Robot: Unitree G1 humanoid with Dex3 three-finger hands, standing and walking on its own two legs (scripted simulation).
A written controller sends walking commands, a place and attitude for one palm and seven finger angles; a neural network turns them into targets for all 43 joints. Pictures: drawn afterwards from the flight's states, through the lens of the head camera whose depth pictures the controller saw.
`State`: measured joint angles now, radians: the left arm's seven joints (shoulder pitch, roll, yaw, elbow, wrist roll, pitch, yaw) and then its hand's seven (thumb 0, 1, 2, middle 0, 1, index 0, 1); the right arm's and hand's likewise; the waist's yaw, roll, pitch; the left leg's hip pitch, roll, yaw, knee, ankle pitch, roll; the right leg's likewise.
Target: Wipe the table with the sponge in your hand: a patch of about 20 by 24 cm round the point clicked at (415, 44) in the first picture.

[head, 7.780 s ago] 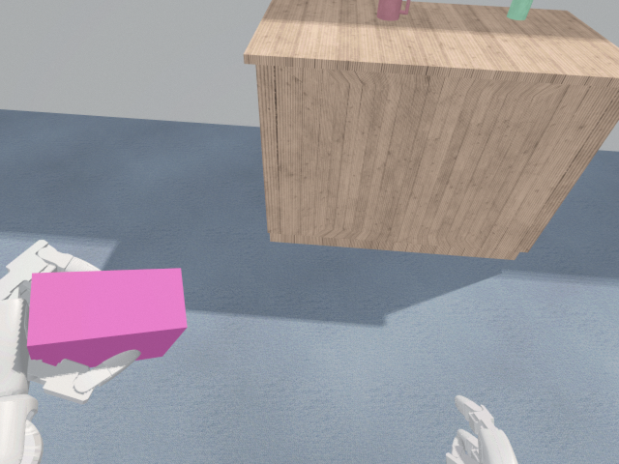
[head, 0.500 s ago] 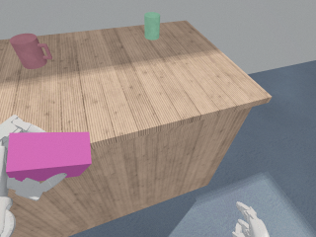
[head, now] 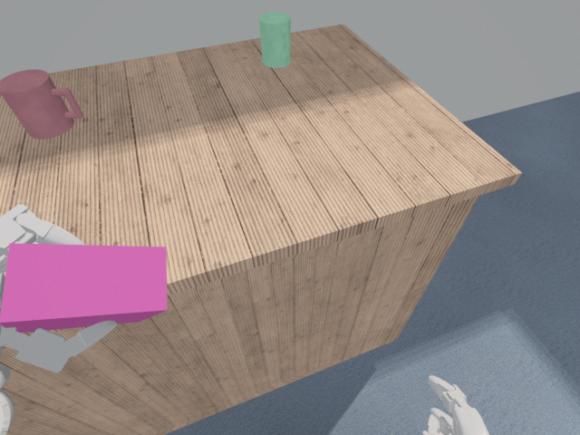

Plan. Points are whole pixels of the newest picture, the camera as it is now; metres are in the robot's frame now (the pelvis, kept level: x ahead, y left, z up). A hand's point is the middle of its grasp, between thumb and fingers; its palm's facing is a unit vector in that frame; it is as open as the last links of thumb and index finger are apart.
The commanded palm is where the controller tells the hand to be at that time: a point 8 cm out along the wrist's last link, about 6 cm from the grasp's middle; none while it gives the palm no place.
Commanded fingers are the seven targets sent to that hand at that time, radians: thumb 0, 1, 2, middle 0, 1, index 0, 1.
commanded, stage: shuffle to correct the standing spot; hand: left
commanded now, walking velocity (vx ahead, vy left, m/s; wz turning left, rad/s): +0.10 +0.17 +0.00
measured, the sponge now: (110, 289) +0.23 +0.19 +0.16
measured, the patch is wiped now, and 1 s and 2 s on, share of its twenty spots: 0.00 0.00 0.00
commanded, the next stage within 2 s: come to a stop and stand still in 0.12 s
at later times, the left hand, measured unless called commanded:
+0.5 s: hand out of the picture +0.25 +0.30 +0.19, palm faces +0.41 -0.84 -0.37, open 10.3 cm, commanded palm +0.19 +0.34 +0.20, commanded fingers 0.00 0.10 1.30 -1.20 -1.60 -1.20 -1.60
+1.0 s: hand out of the picture +0.24 +0.32 +0.19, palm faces +0.34 -0.86 -0.38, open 10.3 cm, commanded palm +0.18 +0.36 +0.20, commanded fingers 0.00 0.10 1.30 -1.20 -1.60 -1.20 -1.60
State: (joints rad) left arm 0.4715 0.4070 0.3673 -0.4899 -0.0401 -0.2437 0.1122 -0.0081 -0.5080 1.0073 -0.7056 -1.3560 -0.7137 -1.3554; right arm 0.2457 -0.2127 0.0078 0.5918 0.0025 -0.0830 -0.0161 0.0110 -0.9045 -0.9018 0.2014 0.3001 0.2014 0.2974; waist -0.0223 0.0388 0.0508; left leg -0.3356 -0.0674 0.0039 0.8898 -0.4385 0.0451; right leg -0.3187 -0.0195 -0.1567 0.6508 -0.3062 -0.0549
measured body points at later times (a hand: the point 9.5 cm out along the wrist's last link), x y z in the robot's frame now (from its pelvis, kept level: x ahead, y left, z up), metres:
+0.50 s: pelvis +0.03 +0.06 +0.01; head +0.05 +0.07 +0.46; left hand +0.22 +0.34 +0.21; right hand +0.21 -0.14 -0.07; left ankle +0.08 +0.21 -0.72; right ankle +0.02 -0.07 -0.72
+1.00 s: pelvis +0.01 +0.09 +0.02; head +0.03 +0.11 +0.47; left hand +0.22 +0.36 +0.21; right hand +0.17 -0.17 -0.04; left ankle +0.08 +0.20 -0.72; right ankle +0.02 -0.07 -0.72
